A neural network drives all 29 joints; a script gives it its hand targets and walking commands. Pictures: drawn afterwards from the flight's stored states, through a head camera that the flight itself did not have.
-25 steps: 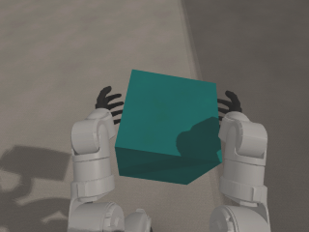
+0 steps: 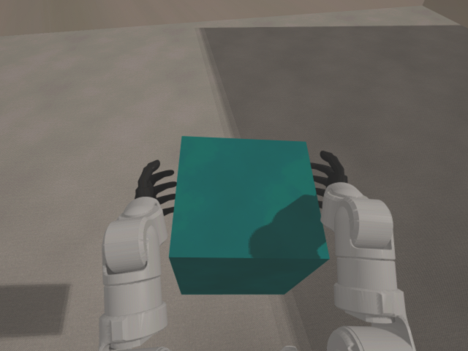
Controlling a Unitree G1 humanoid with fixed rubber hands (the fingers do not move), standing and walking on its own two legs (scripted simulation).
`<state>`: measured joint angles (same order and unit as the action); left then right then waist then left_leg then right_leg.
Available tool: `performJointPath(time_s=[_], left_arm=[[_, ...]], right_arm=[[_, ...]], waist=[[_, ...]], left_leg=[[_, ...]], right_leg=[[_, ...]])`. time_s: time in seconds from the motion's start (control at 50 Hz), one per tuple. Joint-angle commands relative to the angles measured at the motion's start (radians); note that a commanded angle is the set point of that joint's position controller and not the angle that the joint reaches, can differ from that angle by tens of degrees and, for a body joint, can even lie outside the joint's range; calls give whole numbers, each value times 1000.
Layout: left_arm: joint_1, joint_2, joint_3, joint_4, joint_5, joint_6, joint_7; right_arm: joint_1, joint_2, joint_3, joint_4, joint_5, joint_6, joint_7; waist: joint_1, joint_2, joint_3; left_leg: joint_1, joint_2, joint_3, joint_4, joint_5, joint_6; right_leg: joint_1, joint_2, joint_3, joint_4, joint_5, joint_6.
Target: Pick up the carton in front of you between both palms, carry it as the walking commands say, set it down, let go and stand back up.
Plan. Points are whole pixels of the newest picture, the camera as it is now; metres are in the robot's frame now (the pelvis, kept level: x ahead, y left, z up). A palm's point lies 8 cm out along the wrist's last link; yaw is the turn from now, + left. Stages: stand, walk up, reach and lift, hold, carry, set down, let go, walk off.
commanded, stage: carry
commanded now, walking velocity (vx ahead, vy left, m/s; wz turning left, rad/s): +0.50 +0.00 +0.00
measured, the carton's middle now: (238, 224) +0.35 +0.00 +0.03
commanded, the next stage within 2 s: none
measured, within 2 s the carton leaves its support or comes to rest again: neither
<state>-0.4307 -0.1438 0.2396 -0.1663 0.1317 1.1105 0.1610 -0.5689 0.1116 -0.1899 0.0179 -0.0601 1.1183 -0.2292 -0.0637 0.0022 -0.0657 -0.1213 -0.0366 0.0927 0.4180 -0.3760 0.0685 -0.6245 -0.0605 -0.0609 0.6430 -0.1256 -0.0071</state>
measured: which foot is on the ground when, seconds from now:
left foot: down 0.00-0.10, up 0.12-0.52, down 0.54-1.00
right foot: up 0.00-0.06, down 0.08-0.56, up 0.58-1.00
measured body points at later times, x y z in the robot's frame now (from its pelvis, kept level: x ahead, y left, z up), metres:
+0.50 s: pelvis +0.34 -0.02 +0.00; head +0.35 -0.02 +0.45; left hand +0.64 +0.14 +0.11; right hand +0.65 -0.16 +0.10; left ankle +0.48 +0.10 -0.72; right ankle +0.19 -0.11 -0.73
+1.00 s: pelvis +0.67 -0.02 +0.00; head +0.64 -0.02 +0.44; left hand +0.93 +0.13 +0.10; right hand +0.94 -0.17 +0.10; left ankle +0.50 +0.08 -0.73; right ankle +0.82 -0.13 -0.72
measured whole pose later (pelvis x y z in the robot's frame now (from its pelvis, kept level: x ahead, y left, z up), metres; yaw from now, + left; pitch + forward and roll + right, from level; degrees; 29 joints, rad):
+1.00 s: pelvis +0.67 -0.02 +0.00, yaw +1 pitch +3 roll +0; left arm -0.09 -0.13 0.03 -0.44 0.11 1.25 0.17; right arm -0.15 0.13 -0.05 -0.37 -0.10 1.25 -0.19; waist -0.01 0.00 -0.16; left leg 0.09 0.03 0.17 0.27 -0.40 -0.01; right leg -0.52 -0.08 -0.18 0.49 -0.04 0.00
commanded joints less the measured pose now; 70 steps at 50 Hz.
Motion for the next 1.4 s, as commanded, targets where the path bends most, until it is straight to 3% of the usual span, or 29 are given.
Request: performJointPath(time_s=[0.0,0.04,0.06,0.08,0.1,0.16,0.2,0.26,0.42,0.5,0.52,0.54,0.56,0.58,0.62,0.64,0.74,0.92,0.96,1.0,1.02,1.04,1.06,1.12,1.14,1.18,1.26,1.32,1.38], left_arm=[[-627,-824,-694,51,-338,28,-126],[-600,-823,-678,94,-334,31,-129],[-572,-821,-660,112,-327,30,-131],[-605,-791,-640,122,-313,25,-128],[-588,-833,-641,135,-321,19,-130],[-719,-945,-708,31,-396,-4,-155],[-763,-989,-742,-2,-432,-18,-169],[-667,-984,-754,-13,-428,-16,-180],[-313,-961,-783,-96,-385,39,-210],[-176,-964,-792,-150,-383,76,-225],[-161,-961,-797,-170,-386,85,-229],[-165,-969,-807,-208,-397,97,-232],[-169,-970,-820,-245,-404,106,-237],[-175,-993,-836,-255,-413,108,-242],[-200,-1034,-849,-274,-433,99,-248],[-189,-1047,-851,-278,-436,93,-248],[-95,-1045,-857,-273,-403,79,-227],[-86,-925,-847,-310,-402,124,-216],[-102,-891,-833,-297,-405,135,-215],[-78,-871,-814,-267,-401,142,-214],[-65,-860,-803,-261,-398,145,-216],[-87,-861,-789,-234,-393,138,-220],[-48,-901,-797,-224,-407,132,-225],[-95,-1029,-823,-272,-425,95,-244],[-112,-1055,-831,-286,-432,84,-248],[-121,-1073,-838,-311,-441,68,-254],[-68,-1036,-843,-341,-441,64,-258],[-54,-987,-842,-350,-430,82,-251],[-63,-919,-835,-315,-399,112,-238]], right_arm=[[-479,885,608,-32,315,12,218],[-459,870,588,-18,290,21,214],[-479,861,581,-18,281,23,213],[-477,892,580,-5,279,26,215],[-519,893,586,-25,291,24,217],[-605,997,627,-68,321,-4,223],[-595,1027,646,-84,318,-19,221],[-515,1022,676,-119,302,-26,212],[-253,984,757,-288,298,27,238],[-108,997,770,-352,326,71,271],[-70,996,762,-366,326,79,280],[-51,979,746,-372,319,85,288],[-18,1008,749,-355,329,84,295],[-11,1034,751,-384,340,85,303],[-53,1087,767,-429,365,81,314],[-67,1098,773,-447,374,79,317],[-8,1061,787,-456,391,80,332],[40,934,772,-469,359,116,313],[24,907,767,-464,351,126,303],[19,883,763,-459,345,136,295],[16,869,760,-457,341,140,293],[-3,890,776,-474,346,145,290],[5,906,786,-466,355,144,296],[-23,1051,819,-462,377,105,314],[-24,1080,825,-472,379,92,315],[-4,1106,831,-483,372,72,310],[39,1076,837,-526,354,63,296],[46,1026,826,-539,355,83,299],[25,942,792,-496,347,119,309]], waist=[[-5,159,-289],[49,125,-377],[92,51,-450],[90,-198,-537],[114,-263,-492],[97,-45,-400],[84,-86,-400],[80,-132,-393],[101,-145,-258],[65,-139,-319],[48,-81,-376],[45,136,-491],[40,285,-474],[43,229,-420],[46,49,-346],[49,31,-328],[49,125,-273],[42,140,-106],[47,148,-100],[75,90,-191],[86,-4,-270],[99,-272,-396],[87,-290,-388],[78,-74,-362],[72,-82,-353],[72,-124,-361],[77,-173,-379],[69,-124,-342],[79,26,-304]], left_leg=[[202,194,-78,19,853,65],[112,158,8,238,864,-4],[-61,147,10,431,555,-38],[-399,25,-8,727,178,-74],[-580,-32,-64,869,-126,-67],[-616,94,-123,816,-9,-33],[-554,108,-102,710,40,-43],[-560,109,-57,556,78,-73],[-495,53,77,94,354,-72],[-65,-3,158,-39,369,-35],[148,80,72,-17,309,-26],[411,368,-368,-20,220,100],[493,462,-627,-127,246,195],[437,456,-558,-134,300,197],[271,400,-380,-147,400,129],[193,375,-310,-180,359,94],[132,320,-138,-272,249,82],[178,276,-3,-236,472,38],[185,269,32,-144,628,19],[68,197,127,150,761,-50],[-84,162,119,356,467,-88],[-383,43,80,678,113,-136],[-464,8,-10,818,-168,-120],[-433,140,-97,699,-80,-68],[-371,147,-77,560,-40,-68],[-270,116,-23,386,-31,-86],[-187,92,31,166,113,-94],[-62,113,59,-35,384,-94],[34,273,-63,7,658,-60]], right_leg=[[139,81,-116,-153,90,-23],[460,102,-150,-245,124,-39],[686,-53,43,-228,78,-66],[952,-332,507,-230,102,-228],[958,-341,629,-290,151,-280],[785,-268,370,-291,198,-191],[714,-227,266,-336,132,-156],[730,-214,186,-376,167,-170],[818,-136,-1,-358,551,-98],[690,-105,-107,-109,647,-29],[540,-85,-115,57,418,-3],[256,-16,-91,356,89,40],[-4,101,-27,553,-341,41],[-83,44,46,652,-353,15],[-64,-39,68,576,-258,0],[-17,-61,67,491,-212,4],[18,-51,-21,207,-112,37],[51,-19,-118,-125,106,11],[138,5,-152,-163,88,-8],[472,63,-205,-231,124,-8],[675,-98,-16,-230,297,-26],[958,-352,376,-247,409,-199],[905,-371,439,-314,596,-237],[729,-303,173,-309,618,-150],[661,-260,97,-339,535,-107],[604,-227,12,-364,506,-108],[596,-213,-60,-326,497,-118],[510,-153,-95,-261,247,-55],[399,-88,-72,-211,3,24]])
